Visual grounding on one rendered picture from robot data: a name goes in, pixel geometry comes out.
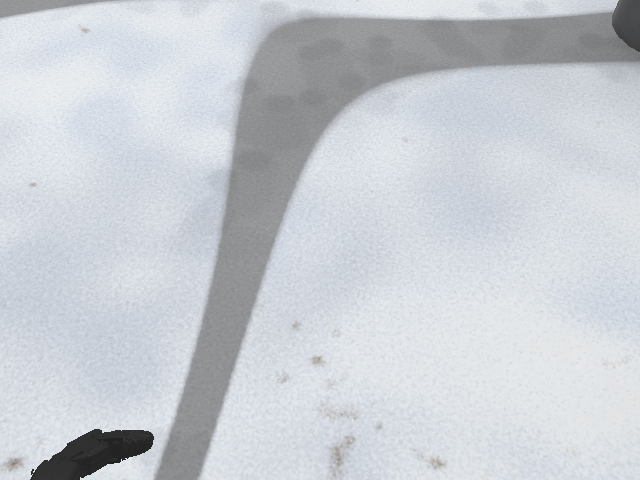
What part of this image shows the left robot hand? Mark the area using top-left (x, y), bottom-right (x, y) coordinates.
top-left (30, 429), bottom-right (154, 480)

